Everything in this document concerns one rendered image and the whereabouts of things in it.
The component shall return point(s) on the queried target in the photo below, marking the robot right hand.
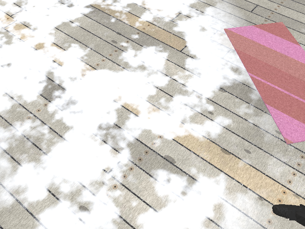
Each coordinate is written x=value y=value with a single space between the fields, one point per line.
x=291 y=212

